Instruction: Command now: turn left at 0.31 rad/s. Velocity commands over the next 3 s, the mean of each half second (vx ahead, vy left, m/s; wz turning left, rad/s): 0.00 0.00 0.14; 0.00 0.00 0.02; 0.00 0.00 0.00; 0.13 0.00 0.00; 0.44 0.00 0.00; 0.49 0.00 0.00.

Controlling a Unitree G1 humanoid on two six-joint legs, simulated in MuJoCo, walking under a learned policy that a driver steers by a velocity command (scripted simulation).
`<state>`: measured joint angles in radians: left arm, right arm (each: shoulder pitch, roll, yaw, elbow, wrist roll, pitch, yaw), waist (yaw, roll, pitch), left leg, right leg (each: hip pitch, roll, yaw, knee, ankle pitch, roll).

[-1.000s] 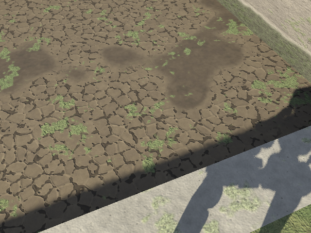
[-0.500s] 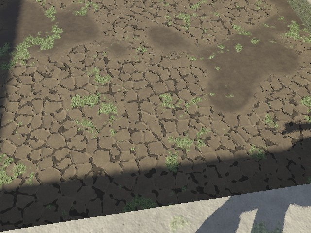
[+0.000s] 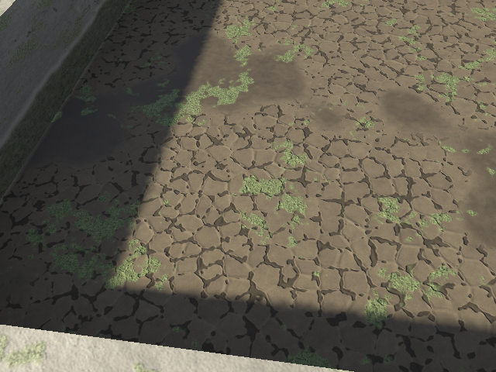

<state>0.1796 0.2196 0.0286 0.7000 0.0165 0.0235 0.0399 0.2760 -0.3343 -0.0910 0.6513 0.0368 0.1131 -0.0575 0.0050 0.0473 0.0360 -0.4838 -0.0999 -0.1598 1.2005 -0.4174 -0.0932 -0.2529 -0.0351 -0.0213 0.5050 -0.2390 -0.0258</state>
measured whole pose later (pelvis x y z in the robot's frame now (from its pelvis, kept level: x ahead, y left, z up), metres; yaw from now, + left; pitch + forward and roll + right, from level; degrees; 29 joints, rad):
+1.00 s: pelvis +0.01 +0.04 +0.00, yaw +2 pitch +0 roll +0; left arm 0.33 0.18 0.03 1.02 -0.01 0.03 0.08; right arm 0.35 -0.17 -0.04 1.05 0.01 0.04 -0.05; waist 0.02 0.00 0.02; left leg -0.12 -0.05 -0.04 0.41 -0.28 0.03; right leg -0.20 -0.06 -0.02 0.43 -0.22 0.04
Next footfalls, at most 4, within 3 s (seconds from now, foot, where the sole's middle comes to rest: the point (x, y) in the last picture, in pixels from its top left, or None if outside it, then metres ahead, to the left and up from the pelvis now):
0.18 left None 0.01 0.14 -0.78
2.42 left None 0.36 0.10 -0.78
2.78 right None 0.32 -0.10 -0.78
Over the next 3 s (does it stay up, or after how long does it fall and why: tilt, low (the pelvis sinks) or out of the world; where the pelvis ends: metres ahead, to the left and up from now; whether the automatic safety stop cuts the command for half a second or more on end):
stays up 0.26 -0.02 0.00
